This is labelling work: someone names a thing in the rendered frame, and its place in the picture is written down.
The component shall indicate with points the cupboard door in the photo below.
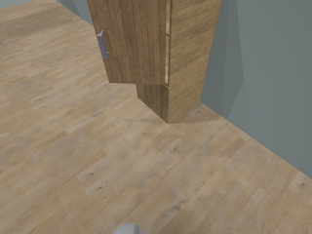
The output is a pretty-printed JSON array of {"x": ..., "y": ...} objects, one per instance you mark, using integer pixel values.
[{"x": 134, "y": 34}]

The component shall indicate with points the handle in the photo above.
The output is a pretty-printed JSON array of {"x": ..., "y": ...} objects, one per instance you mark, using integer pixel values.
[{"x": 102, "y": 47}]

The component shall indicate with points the robot left thigh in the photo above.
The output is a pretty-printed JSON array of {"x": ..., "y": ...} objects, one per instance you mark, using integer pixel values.
[{"x": 128, "y": 228}]

